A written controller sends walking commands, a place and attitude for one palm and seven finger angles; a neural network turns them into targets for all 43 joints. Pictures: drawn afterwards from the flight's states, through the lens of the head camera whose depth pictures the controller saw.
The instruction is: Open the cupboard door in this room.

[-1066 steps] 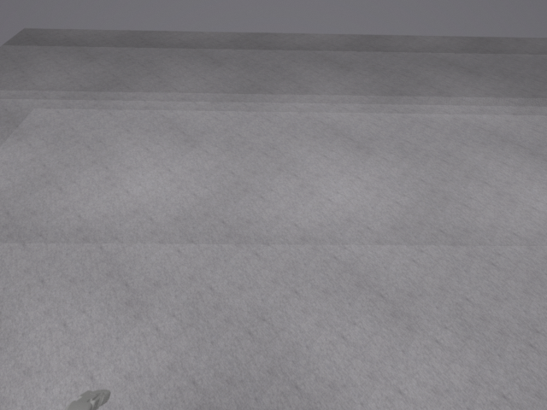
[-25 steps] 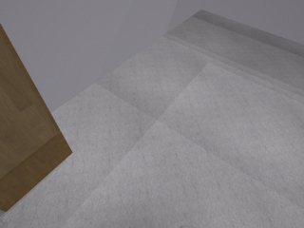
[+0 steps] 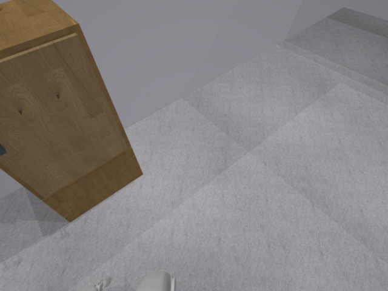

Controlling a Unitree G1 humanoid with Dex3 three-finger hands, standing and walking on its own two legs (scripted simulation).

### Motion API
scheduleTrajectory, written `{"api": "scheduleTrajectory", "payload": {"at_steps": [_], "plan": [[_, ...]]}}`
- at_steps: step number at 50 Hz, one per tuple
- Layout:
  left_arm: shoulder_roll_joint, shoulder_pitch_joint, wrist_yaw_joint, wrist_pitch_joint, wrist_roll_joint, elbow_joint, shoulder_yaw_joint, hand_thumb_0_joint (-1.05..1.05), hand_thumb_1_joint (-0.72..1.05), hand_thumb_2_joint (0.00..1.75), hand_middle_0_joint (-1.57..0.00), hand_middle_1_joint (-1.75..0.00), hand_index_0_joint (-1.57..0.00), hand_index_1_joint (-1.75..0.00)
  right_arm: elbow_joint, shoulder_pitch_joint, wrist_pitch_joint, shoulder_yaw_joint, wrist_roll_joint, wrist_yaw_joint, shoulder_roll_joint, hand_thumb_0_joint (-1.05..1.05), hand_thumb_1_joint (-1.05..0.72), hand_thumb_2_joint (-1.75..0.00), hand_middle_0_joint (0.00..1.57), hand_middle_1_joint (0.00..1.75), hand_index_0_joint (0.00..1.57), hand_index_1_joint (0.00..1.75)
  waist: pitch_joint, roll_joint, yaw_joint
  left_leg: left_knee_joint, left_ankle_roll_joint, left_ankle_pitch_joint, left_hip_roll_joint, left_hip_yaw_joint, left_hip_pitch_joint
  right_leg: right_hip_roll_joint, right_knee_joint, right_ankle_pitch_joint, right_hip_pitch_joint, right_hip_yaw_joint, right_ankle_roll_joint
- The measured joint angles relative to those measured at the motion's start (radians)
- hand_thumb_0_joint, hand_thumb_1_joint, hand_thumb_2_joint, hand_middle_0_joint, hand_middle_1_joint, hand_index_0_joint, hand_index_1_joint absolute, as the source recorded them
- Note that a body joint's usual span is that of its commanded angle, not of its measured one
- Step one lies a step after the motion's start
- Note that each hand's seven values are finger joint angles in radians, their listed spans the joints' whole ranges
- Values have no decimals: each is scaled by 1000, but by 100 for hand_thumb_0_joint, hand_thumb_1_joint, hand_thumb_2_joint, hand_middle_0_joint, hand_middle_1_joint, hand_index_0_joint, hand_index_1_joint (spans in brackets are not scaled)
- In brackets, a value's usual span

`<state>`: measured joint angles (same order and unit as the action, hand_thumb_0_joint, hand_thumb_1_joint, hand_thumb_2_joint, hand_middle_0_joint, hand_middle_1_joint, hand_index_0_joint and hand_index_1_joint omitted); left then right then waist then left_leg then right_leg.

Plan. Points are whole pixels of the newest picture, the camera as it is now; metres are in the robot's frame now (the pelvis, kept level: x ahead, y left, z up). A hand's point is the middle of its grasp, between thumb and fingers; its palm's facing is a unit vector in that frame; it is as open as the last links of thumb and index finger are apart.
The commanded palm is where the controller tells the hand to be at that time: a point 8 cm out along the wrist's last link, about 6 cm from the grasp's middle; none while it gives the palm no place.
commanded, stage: turn to face it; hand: left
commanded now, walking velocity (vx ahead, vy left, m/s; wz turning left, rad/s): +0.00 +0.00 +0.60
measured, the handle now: out of the picture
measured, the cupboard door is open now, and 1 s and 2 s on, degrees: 0 0 0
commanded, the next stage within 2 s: take the last steps up to it in 0.94 s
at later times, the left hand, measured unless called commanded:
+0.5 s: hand out of the picture -0.02 +0.29 -0.17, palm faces +0.34 -0.90 -0.27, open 7.4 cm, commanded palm none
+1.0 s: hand out of the picture -0.05 +0.20 -0.15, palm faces +0.51 -0.82 -0.26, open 7.4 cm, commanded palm none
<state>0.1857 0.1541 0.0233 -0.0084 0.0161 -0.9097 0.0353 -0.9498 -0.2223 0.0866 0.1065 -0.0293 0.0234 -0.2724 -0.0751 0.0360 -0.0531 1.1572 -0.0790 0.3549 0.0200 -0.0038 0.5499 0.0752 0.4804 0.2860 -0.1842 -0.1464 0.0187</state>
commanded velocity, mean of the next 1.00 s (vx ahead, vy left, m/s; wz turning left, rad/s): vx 0.00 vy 0.00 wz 0.47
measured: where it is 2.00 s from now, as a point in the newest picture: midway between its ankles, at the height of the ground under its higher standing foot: outside the picture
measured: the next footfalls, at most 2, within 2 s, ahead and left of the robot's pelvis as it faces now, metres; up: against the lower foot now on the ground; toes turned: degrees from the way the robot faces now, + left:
left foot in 0.24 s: -0.01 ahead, +0.16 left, +0.00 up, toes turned +16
right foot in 0.70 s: +0.08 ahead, -0.07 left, +0.00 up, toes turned +22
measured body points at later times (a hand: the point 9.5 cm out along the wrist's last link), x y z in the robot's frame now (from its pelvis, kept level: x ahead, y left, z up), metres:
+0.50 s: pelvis -0.01 +0.05 +0.00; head +0.03 +0.09 +0.44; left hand -0.04 +0.34 -0.15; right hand +0.18 -0.15 -0.13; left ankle -0.05 +0.15 -0.74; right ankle +0.02 -0.11 -0.67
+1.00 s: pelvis +0.00 +0.00 +0.00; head +0.04 +0.00 +0.45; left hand -0.07 +0.25 -0.13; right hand +0.18 -0.19 -0.16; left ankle -0.12 +0.12 -0.67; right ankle +0.05 -0.08 -0.74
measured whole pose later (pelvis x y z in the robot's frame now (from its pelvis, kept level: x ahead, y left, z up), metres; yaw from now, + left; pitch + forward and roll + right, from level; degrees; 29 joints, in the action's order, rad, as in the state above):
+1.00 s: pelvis +0.00 +0.00 +0.00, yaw +32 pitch -1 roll +2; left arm 0.17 0.21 0.02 0.00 0.03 -0.92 0.02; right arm -0.99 -0.18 0.09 0.07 -0.02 0.02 -0.26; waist -0.10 0.02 -0.01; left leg 1.02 -0.07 0.43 0.03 0.02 0.40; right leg 0.09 0.50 0.27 -0.21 -0.16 0.02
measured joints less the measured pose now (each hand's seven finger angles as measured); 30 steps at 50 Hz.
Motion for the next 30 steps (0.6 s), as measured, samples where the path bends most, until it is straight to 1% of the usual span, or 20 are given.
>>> {"api": "scheduleTrajectory", "payload": {"at_steps": [4, 9, 10, 11, 12, 13, 14, 15, 16, 17, 19, 21, 23, 27, 30], "plan": [[3, 32, -6, 3, 7, 0, -6, 0, 90, 90, -20, -30, -20, -30, 2, 49, 8, -8, 3, 2, -11, 1, -91, -90, 19, 30, 20, 30, -14, -19, 28, -103, -10, 41, 31, -9, -68, 37, 17, 11, -7, -51, -9], [32, 72, -13, -4, 13, -16, 1, 0, 90, 90, -20, -30, -20, -30, 23, 119, -3, -26, 11, 2, -16, 1, -91, -90, 19, 30, 20, 30, -36, -49, 67, -340, 4, 80, 34, -50, -184, 83, 62, 32, -32, -108, -35], [42, 80, -14, -7, 12, -21, 4, 0, 90, 90, -20, -30, -20, -30, 31, 131, -8, -30, 12, 2, -15, 1, -91, -90, 19, 30, 20, 30, -38, -55, 73, -403, 9, 63, 31, -63, -212, 93, 79, 40, -38, -120, -43], [53, 90, -14, -10, 11, -26, 9, 0, 90, 90, -20, -30, -20, -30, 40, 139, -15, -34, 12, 3, -15, 1, -91, -90, 19, 30, 20, 30, -37, -61, 77, -482, 16, 19, 27, -77, -246, 104, 103, 52, -48, -132, -53], [63, 103, -16, -14, 7, -28, 14, 0, 90, 90, -20, -30, -20, -30, 52, 144, -25, -38, 12, 5, -18, 1, -91, -90, 19, 30, 20, 30, -30, -63, 81, -566, 37, -32, 26, -88, -284, 114, 142, 71, -66, -141, -63], [81, 106, -17, -21, 4, -34, 20, 0, 90, 90, -20, -30, -20, -30, 58, 154, -38, -38, 10, 4, -11, 1, -91, -90, 19, 30, 20, 30, -34, -81, 83, -571, 70, -20, 13, -89, -280, 124, 216, 117, -98, -117, -76], [98, 102, -15, -33, 3, -42, 25, 0, 90, 90, -20, -30, -20, -30, 63, 162, -47, -41, 11, 4, -2, 1, -91, -90, 19, 30, 20, 30, -42, -98, 90, -550, 88, -7, 3, -87, -271, 118, 307, 184, -135, -70, -85], [109, 98, -10, -46, 3, -49, 29, 0, 90, 90, -20, -30, -20, -30, 67, 165, -55, -47, 14, 1, 5, 1, -91, -90, 19, 30, 20, 30, -46, -102, 95, -540, 98, 0, 1, -79, -268, 99, 397, 233, -170, -28, -93], [116, 94, -7, -56, 1, -56, 32, 1, 91, 90, -20, -30, -20, -30, 71, 164, -60, -51, 14, -3, 11, 1, -91, -90, 19, 30, 20, 30, -45, -98, 96, -542, 102, -1, 2, -68, -270, 77, 477, 254, -202, 3, -100], [120, 89, -6, -61, 0, -61, 34, 1, 91, 90, -20, -30, -20, -30, 72, 161, -62, -53, 12, -7, 16, 1, -91, -90, 19, 30, 20, 30, -44, -92, 95, -553, 104, -9, 2, -55, -276, 60, 541, 249, -228, 26, -105], [124, 76, -10, -61, -2, -58, 37, 1, 91, 90, -20, -30, -20, -30, 71, 152, -62, -58, 10, -13, 25, 1, -91, -90, 20, 30, 20, 30, -43, -82, 92, -590, 104, -33, -2, -31, -293, 39, 614, 206, -268, 59, -113], [123, 61, -14, -55, -3, -45, 38, 1, 91, 90, -20, -30, -20, -30, 67, 141, -59, -62, 9, -14, 32, 0, -91, -90, 20, 30, 20, 30, -40, -75, 90, -624, 108, -56, -11, -10, -308, 29, 629, 165, -290, 84, -118], [119, 45, -16, -50, -3, -29, 36, 1, 91, 90, -20, -30, -20, -30, 62, 128, -57, -65, 9, -12, 40, 1, -91, -90, 20, 30, 20, 30, -36, -70, 86, -648, 109, -72, -22, 9, -317, 24, 613, 139, -299, 104, -124], [102, 5, -15, -46, -5, -2, 28, 1, 91, 90, -20, -30, -20, -30, 53, 99, -51, -64, 6, -8, 53, 1, -91, -90, 20, 30, 20, 30, -31, -57, 68, -662, 107, -87, -42, 48, -318, 10, 527, 138, -284, 130, -127], [82, -26, -14, -42, -8, 15, 21, 1, 91, 90, -20, -30, -20, -30, 46, 78, -45, -58, 2, -7, 56, 1, -91, -90, 20, 30, 20, 30, -30, -41, 49, -651, 98, -88, -53, 81, -305, -8, 422, 151, -245, 134, -122]]}}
